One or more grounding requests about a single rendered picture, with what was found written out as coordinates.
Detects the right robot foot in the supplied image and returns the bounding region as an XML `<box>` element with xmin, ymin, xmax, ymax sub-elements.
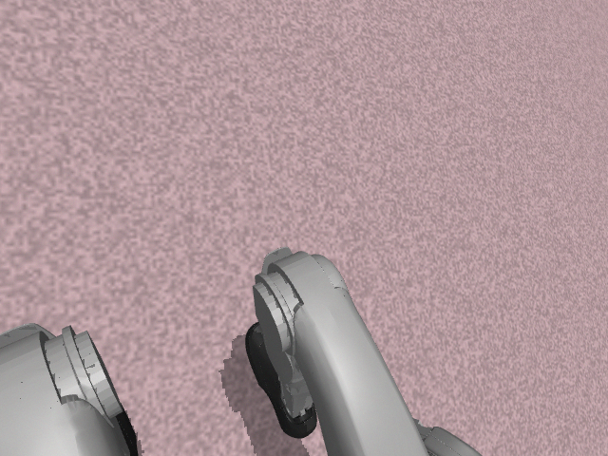
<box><xmin>245</xmin><ymin>322</ymin><xmax>317</xmax><ymax>439</ymax></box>

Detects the left robot foot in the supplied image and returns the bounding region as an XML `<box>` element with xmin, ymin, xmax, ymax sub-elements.
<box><xmin>116</xmin><ymin>402</ymin><xmax>139</xmax><ymax>456</ymax></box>

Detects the right robot hand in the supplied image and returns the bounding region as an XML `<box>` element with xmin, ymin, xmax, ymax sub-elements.
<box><xmin>413</xmin><ymin>418</ymin><xmax>482</xmax><ymax>456</ymax></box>

